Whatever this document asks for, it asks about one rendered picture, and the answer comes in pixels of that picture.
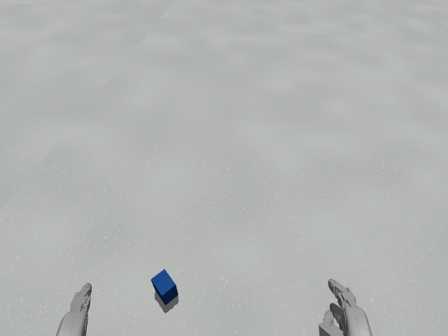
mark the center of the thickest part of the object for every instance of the left robot hand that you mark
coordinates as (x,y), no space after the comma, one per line
(75,322)

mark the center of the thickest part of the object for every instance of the right robot hand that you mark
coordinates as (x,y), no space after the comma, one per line
(351,318)

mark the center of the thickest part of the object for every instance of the carton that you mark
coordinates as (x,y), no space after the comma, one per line
(164,286)

